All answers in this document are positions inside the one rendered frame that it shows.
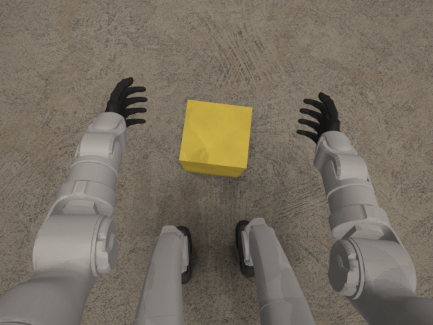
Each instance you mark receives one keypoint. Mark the robot right upper arm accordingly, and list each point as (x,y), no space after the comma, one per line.
(378,278)

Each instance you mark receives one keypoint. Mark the robot right shin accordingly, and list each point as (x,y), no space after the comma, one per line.
(255,221)

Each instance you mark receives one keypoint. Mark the robot left upper arm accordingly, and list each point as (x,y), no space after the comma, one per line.
(72,252)

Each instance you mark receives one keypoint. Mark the left robot thigh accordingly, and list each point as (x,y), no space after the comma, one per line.
(161,301)

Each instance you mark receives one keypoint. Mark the carton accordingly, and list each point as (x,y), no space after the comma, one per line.
(215,138)

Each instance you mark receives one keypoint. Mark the robot right hand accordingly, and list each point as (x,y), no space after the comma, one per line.
(328,118)

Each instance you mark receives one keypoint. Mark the left robot forearm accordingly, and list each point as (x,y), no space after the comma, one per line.
(91,182)

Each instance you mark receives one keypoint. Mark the robot left hand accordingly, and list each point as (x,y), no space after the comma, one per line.
(119,101)

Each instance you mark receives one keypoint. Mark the right robot forearm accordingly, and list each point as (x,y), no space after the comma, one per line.
(353,206)

